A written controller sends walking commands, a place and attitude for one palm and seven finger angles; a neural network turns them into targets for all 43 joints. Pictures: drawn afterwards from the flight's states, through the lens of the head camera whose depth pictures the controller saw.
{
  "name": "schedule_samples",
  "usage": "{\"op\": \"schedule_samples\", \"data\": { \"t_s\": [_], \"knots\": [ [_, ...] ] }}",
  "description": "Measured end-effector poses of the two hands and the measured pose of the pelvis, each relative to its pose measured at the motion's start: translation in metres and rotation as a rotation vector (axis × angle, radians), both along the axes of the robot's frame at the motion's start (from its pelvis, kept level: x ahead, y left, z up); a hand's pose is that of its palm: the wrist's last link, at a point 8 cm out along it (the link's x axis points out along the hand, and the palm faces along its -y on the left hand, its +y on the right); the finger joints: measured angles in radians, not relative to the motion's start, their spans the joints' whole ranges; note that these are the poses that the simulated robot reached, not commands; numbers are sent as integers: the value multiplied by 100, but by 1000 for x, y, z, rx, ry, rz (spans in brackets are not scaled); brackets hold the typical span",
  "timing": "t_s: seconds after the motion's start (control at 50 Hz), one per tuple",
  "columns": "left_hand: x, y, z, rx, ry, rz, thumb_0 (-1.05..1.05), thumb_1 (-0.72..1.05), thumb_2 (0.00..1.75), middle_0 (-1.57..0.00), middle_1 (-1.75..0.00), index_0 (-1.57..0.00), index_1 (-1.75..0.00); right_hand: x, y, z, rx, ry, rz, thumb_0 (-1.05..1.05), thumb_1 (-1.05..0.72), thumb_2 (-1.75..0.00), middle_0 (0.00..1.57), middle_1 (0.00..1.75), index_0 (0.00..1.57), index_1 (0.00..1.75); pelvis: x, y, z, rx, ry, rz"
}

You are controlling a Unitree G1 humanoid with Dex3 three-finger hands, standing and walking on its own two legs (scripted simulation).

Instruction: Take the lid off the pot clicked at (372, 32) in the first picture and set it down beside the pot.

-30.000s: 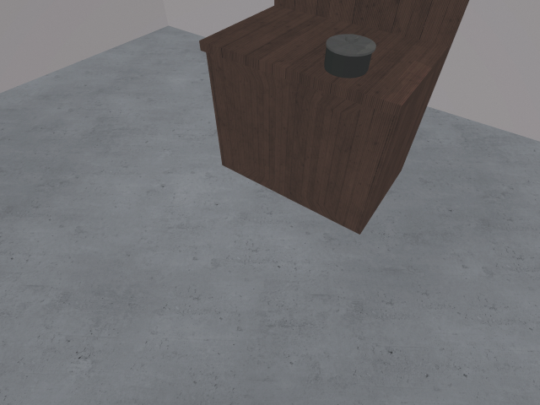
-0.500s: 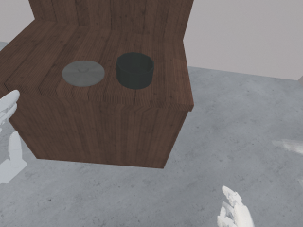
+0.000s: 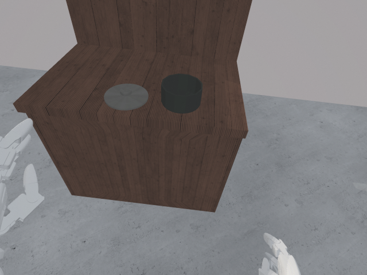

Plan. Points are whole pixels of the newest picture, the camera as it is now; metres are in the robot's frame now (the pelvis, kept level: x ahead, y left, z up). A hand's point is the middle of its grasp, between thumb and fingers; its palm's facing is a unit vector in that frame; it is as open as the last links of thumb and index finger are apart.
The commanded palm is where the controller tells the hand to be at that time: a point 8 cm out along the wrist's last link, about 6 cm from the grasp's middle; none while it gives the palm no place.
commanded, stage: let the arm hang, fingers relaxed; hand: left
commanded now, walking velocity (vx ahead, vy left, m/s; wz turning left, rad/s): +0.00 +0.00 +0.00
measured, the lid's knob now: (126, 91) +0.76 +0.25 -0.03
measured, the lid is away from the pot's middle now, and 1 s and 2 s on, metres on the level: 0.22 0.22 0.22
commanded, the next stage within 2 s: look to check the result in 1.18 s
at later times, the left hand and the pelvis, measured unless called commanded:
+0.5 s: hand out of the picture -0.05 +0.17 -0.18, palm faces +0.09 -0.98 -0.16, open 7.1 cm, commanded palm none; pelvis -0.01 +0.00 +0.00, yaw +3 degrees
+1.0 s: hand out of the picture +0.01 +0.16 -0.17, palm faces +0.07 -0.98 -0.18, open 7.3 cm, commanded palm none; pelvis +0.01 +0.00 +0.01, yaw +2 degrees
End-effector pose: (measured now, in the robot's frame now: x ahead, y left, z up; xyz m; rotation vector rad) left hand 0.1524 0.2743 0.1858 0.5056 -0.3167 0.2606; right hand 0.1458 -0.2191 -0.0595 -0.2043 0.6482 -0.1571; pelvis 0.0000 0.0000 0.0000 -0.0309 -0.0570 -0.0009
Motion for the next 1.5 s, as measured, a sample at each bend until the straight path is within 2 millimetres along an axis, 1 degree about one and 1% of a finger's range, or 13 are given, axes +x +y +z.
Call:
{"op": "schedule_samples", "data": {
  "t_s": [0.06, 0.1, 0.16, 0.2, 0.26, 0.34, 0.46, 0.58, 0.66, 0.78, 0.86, 0.96, 1.5],
  "knots": [
    [-6, 3, 0, -22, -7, 4, 2, 89, 90, -21, -31, -21, -31, 0, -1, -3, -13, 31, 4, 1, -90, -90, 20, 30, 20, 30, 2, 4, 0, -4, 7, -13],
    [5, 12, -26, -25, 60, 18, 1, 89, 90, -21, -31, -21, -31, -1, -5, -13, -11, 54, 28, 1, -90, -90, 20, 30, 20, 30, 4, 10, -5, -14, 30, 4],
    [26, 32, -119, -174, 382, 111, 0, 89, 90, -21, -30, -21, -31, -8, -13, -38, -24, 164, 33, 1, -90, -90, 20, 30, 20, 30, -1, 17, -15, 5, 46, 35],
    [22, 32, -189, -290, 653, 180, 0, 90, 90, -20, -30, -20, -30, -19, -16, -48, -28, 222, 26, 1, -90, -90, 20, 30, 20, 30, -5, 15, -18, 35, 44, 41],
    [-15, 5, -272, -395, 1032, 213, 1, 91, 90, -20, -30, -19, -30, -44, -22, -55, -23, 293, -10, 1, -90, -90, 20, 30, 20, 30, -11, 9, -18, 72, 42, 28],
    [-97, -49, -332, -486, 1403, 183, 1, 91, 90, -20, -30, -19, -30, -83, -31, -65, -3, 427, -72, 1, -91, -90, 20, 30, 20, 30, -16, 1, -14, 64, 31, 17],
    [-194, -52, -340, -581, 1645, 342, 0, 99, 90, -21, -30, -21, -30, -146, -29, -65, -4, 690, -120, 1, -91, -90, 20, 30, 20, 30, -10, -2, -2, -1, 50, 54],
    [-230, -48, -330, -591, 1771, 410, 1, 95, 90, -20, -30, -20, -30, -184, -5, -64, 30, 831, -139, 1, -91, -90, 20, 30, 20, 30, -6, 2, 6, 10, 59, 47],
    [-225, -49, -326, -579, 1769, 413, 1, 93, 90, -20, -30, -20, -30, -187, 11, -69, 76, 843, -137, 1, -91, -90, 20, 30, 20, 30, -3, 4, 8, 16, 57, 45],
    [-192, -56, -326, -571, 1694, 375, 1, 91, 90, -20, -30, -20, -30, -168, 28, -77, 134, 789, -123, 1, -91, -90, 20, 30, 20, 30, 0, 5, 9, 20, 50, 41],
    [-166, -63, -327, -573, 1630, 339, 1, 91, 90, -20, -30, -20, -30, -161, 26, -80, 132, 777, -121, 3, -93, -90, 20, 30, 20, 30, 3, 4, 8, 22, 44, 39],
    [-152, -61, -326, -549, 1612, 339, 2, 94, 90, -20, -30, -20, -30, -155, 18, -80, 130, 752, -140, 2, -93, -90, 20, 30, 20, 30, 8, 1, 8, 25, 43, 31],
    [-146, -84, -329, -581, 1661, 348, 1, 91, 90, -20, -30, -20, -30, -136, 5, -79, 121, 774, -151, 1, -91, -90, 20, 30, 20, 30, 30, -12, 8, 25, 49, 24]
  ]
}}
